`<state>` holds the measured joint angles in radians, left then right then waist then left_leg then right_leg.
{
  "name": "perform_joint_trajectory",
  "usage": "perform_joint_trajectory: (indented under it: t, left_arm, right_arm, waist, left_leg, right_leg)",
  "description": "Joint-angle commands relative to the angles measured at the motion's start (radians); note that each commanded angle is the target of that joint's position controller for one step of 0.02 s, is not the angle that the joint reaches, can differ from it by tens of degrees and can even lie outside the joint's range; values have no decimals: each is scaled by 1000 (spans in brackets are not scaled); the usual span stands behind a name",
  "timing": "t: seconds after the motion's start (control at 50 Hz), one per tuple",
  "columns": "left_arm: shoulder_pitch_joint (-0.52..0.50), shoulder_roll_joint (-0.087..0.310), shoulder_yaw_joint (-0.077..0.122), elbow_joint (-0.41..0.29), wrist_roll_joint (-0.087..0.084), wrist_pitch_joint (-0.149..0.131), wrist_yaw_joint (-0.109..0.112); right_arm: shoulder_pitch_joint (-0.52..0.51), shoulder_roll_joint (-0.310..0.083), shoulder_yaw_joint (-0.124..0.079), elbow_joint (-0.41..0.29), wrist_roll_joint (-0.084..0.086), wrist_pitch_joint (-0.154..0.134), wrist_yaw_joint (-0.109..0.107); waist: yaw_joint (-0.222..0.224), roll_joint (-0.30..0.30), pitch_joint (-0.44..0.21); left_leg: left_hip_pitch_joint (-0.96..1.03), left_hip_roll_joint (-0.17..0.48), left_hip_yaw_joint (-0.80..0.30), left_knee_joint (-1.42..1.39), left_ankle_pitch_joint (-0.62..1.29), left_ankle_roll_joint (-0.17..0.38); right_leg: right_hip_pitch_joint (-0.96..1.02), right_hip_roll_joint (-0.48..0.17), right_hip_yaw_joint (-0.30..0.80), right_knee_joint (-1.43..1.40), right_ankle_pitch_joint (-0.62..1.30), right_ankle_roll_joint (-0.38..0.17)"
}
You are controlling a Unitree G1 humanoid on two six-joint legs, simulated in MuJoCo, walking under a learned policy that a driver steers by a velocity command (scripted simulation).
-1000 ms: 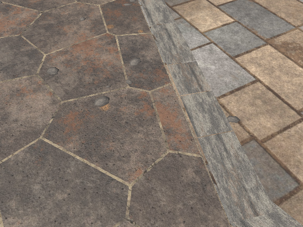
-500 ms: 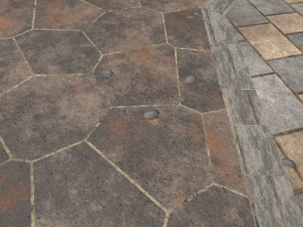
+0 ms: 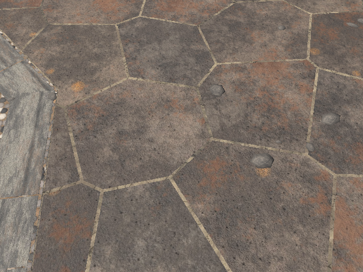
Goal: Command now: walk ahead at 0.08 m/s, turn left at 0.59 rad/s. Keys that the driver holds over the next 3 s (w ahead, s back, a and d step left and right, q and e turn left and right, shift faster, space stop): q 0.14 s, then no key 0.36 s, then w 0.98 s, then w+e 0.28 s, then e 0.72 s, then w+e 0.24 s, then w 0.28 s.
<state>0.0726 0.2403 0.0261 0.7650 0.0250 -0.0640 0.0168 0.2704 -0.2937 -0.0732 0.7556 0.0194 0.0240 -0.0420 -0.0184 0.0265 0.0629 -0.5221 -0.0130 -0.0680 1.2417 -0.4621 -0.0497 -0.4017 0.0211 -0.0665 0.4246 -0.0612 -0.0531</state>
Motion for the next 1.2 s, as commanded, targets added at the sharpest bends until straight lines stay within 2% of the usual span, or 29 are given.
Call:
perform_joint_trajectory:
  t: [0.02, 0.08, 0.22, 0.26, 0.28, 0.3, 0.32, 0.34, 0.38, 0.4, 0.46, 0.5, 0.54, 0.58, 0.64, 0.68, 0.7, 0.72, 0.74, 0.76, 0.8, 0.86, 0.96, 1.06, 1.1, 1.14, 1.16, 1.18, 1.2]
  left_arm:
    - [-4, 136, 37, -42, 4, -9, 7]
    - [4, 173, 53, -38, -10, 2, 17]
    - [19, 214, 66, -19, -38, 42, 6]
    - [24, 191, 57, -6, -52, 53, 3]
    - [72, 151, 44, 15, -50, 56, -2]
    - [82, 66, 17, -6, -12, 54, -17]
    - [38, 105, 32, -37, -8, 49, -9]
    - [-2, 168, 52, -35, -17, 55, -1]
    - [60, 155, 60, 10, -28, 71, 7]
    - [79, 155, 63, 25, -19, 77, 11]
    - [96, 114, 53, 39, -28, 78, 10]
    - [54, 88, 38, 30, -27, 77, 9]
    - [37, 91, 32, 28, -30, 74, 0]
    - [3, 130, 38, 12, -44, 62, -6]
    - [27, 122, 37, 25, -50, 26, -17]
    - [124, 97, 35, 77, -43, 2, -25]
    - [194, 104, 39, 109, -37, -6, -26]
    - [310, 134, 46, 142, -36, -9, -22]
    - [364, 247, 76, 161, -42, -10, -22]
    - [360, 238, 78, 144, -32, -18, -22]
    - [283, 161, 55, 111, -30, -37, -16]
    - [259, 130, 41, 99, -33, -32, -21]
    - [309, 166, 43, 104, -32, -17, -14]
    - [355, 202, 53, 123, -53, -15, -13]
    - [340, 221, 61, 122, -53, -9, -12]
    - [327, 207, 56, 116, -43, 1, -8]
    - [333, 152, 34, 86, -16, -1, -6]
    - [470, 10, -4, 77, -34, -22, -16]
    - [372, 143, 28, 81, -64, -43, -22]
  right_arm:
    - [111, -21, -8, -63, -1, 10, -7]
    - [41, -33, -5, -111, -8, 9, 1]
    - [-25, -52, -4, -157, -10, 15, 31]
    - [32, -54, -11, -134, -15, 10, 38]
    - [57, -85, -21, -131, -20, 9, 35]
    - [57, -173, -37, -155, -31, 10, 21]
    - [7, -231, -43, -184, -54, -1, 22]
    - [-1, -177, -31, -184, -62, -21, 28]
    - [-88, -122, -14, -178, -44, -48, 35]
    - [-120, -93, -3, -177, -33, -54, 34]
    - [-130, -46, 15, -159, -38, -60, 29]
    - [-114, -51, 13, -143, -37, -54, 25]
    - [-60, -66, 7, -113, -31, -46, 22]
    - [-20, -129, -14, -89, -18, -41, 22]
    - [-18, -127, -17, -72, -5, -50, 18]
    - [-69, -116, -15, -73, 9, -53, 18]
    - [-97, -89, -8, -80, 5, -58, 21]
    - [-162, -25, 9, -106, -6, -67, 27]
    - [-192, 28, 19, -149, -8, -86, 34]
    - [-234, -55, 0, -162, 0, -102, 35]
    - [-171, -76, -13, -129, 18, -112, 47]
    - [-179, -55, -12, -126, -8, -115, 60]
    - [-284, 20, 20, -162, -2, -119, 76]
    - [-337, -25, 14, -197, 9, -121, 92]
    - [-278, -62, -2, -188, 6, -122, 92]
    - [-1, -131, -42, -109, 4, -115, 76]
    - [188, -208, -62, -74, -7, -106, 58]
    - [206, -263, -61, -55, -20, -110, 70]
    - [174, -155, -35, -62, -16, -116, 71]
  waist:
    - [-14, -126, -134]
    - [2, -105, -185]
    - [17, -138, -163]
    - [-16, -128, -170]
    - [-18, -88, -166]
    - [22, 161, -178]
    - [13, 262, -134]
    - [-14, 158, -135]
    - [39, 102, -142]
    - [49, 102, -144]
    - [61, 95, -168]
    - [32, 104, -160]
    - [-7, 111, -162]
    - [-40, 145, -83]
    - [-21, 101, -38]
    - [42, 75, -56]
    - [72, 64, -87]
    - [120, -14, -117]
    - [112, -255, -95]
    - [146, -249, -14]
    - [85, -148, 19]
    - [70, -117, 18]
    - [108, -122, 28]
    - [98, -143, 60]
    - [44, -157, 13]
    - [-101, -141, -167]
    - [-161, 8, -325]
    - [-61, 309, -495]
    - [-99, 193, -401]
  left_leg:
    - [0, 64, 20, -81, 49, -10]
    - [-7, 100, 17, -194, 109, -4]
    - [159, 57, 95, -516, 138, 53]
    - [294, 11, 132, -727, 232, 94]
    - [385, 34, 74, -832, 315, 126]
    - [498, 280, -245, -901, 549, 200]
    - [387, 421, -386, -933, 621, 364]
    - [344, 372, -322, -940, 591, 368]
    - [344, 267, -186, -921, 565, 277]
    - [332, 251, -150, -914, 633, 262]
    - [343, 210, -79, -894, 728, 259]
    - [367, 208, -82, -882, 689, 263]
    - [376, 216, -133, -936, 342, 281]
    - [368, 248, -242, -1013, -5, 301]
    - [370, 271, -309, -1032, -93, 297]
    - [287, 225, -250, -993, -40, 267]
    - [211, 182, -204, -937, 15, 237]
    - [69, 113, -113, -764, 51, 182]
    - [-156, -41, 94, -527, 33, 107]
    - [-317, -11, 60, -352, -109, 88]
    - [-414, 60, -5, -197, 25, 96]
    - [-377, 105, 29, -228, 220, 76]
    - [-167, 73, 114, -511, 442, 49]
    - [-92, 56, 101, -669, 434, 92]
    - [14, 25, 117, -693, 383, 128]
    - [402, -16, 147, -700, 379, 184]
    - [725, 198, -101, -675, 350, 247]
    - [952, 410, -626, -870, 25, 393]
    - [868, 386, -667, -970, -61, 345]
  right_leg:
    - [104, -273, 178, -198, 160, -220]
    - [175, -333, 168, -207, 144, -248]
    - [180, -326, 84, -166, -31, -192]
    - [157, -293, 51, -68, -37, -133]
    - [98, -247, 8, 21, -102, -59]
    - [-83, -138, -94, 296, -363, 48]
    - [-224, -51, -26, 466, -576, 84]
    - [-211, -73, 59, 591, -538, 85]
    - [-195, -84, 90, 638, -402, 85]
    - [-172, -87, 96, 650, -345, 97]
    - [-86, -83, 91, 565, -274, 119]
    - [-40, -83, 84, 420, -285, 122]
    - [0, -71, 55, 312, -310, 112]
    - [-44, -45, 23, 275, -369, 83]
    - [-18, -48, 29, 156, -372, 16]
    - [171, -30, 4, -18, -226, -31]
    - [310, -48, 35, -35, -191, -49]
    - [467, -151, 165, -70, -224, -86]
    - [555, -312, 427, -156, -372, -176]
    - [545, -435, 615, -252, -419, -263]
    - [559, -373, 522, -258, -432, -220]
    - [500, -296, 334, -291, -169, -159]
    - [339, -203, 134, -302, 66, -125]
    - [403, -278, 145, -281, 88, -115]
    - [449, -291, 130, -187, 334, -97]
    - [357, -222, 59, 150, 584, -51]
    - [115, -161, 29, 500, 256, -15]
    - [-185, 28, 121, 815, -488, 26]
    - [-292, -18, 218, 920, -489, 9]
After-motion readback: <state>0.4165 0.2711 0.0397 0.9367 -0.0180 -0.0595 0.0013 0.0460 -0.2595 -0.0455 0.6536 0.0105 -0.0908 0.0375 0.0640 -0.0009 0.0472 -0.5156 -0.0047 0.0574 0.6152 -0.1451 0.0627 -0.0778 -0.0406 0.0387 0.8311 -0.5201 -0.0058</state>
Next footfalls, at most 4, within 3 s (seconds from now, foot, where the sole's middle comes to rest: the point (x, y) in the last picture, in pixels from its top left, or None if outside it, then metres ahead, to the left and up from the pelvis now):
0.28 left None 0.07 0.15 -0.77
0.72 right None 0.08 -0.06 -0.77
1.14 left None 0.38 0.25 -0.77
1.72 right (171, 196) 0.72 0.07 -0.77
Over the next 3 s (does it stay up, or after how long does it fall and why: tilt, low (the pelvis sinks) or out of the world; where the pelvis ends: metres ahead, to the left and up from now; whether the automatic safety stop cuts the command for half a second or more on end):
stays up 0.88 0.05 0.01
